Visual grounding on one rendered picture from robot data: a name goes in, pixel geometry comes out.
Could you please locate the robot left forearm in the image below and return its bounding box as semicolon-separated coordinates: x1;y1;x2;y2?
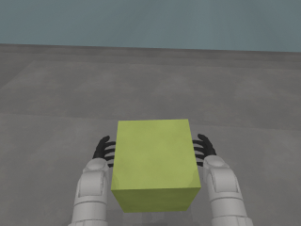
68;157;110;226

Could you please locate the robot right forearm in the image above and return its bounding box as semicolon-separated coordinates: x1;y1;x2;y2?
202;154;254;226

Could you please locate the right robot hand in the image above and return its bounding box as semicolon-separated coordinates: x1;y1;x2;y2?
192;134;216;167

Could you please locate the carton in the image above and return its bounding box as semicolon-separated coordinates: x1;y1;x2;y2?
111;119;201;213

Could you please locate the left robot hand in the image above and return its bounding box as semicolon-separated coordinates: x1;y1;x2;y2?
92;136;117;168

